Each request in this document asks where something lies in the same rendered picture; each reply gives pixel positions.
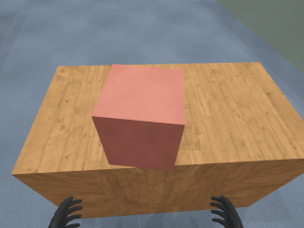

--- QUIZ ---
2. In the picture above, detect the pedestal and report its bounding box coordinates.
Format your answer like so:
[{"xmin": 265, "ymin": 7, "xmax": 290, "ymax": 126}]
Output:
[{"xmin": 11, "ymin": 62, "xmax": 304, "ymax": 219}]

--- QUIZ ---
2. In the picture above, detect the robot right hand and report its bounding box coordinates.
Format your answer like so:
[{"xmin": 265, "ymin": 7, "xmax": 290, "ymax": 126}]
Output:
[{"xmin": 210, "ymin": 196, "xmax": 244, "ymax": 228}]

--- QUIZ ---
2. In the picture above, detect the carton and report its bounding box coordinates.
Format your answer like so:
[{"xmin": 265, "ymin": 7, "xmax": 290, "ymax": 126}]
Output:
[{"xmin": 91, "ymin": 64, "xmax": 185, "ymax": 171}]

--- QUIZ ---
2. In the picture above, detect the robot left hand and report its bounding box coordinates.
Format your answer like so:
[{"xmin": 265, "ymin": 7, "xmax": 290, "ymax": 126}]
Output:
[{"xmin": 48, "ymin": 196, "xmax": 83, "ymax": 228}]

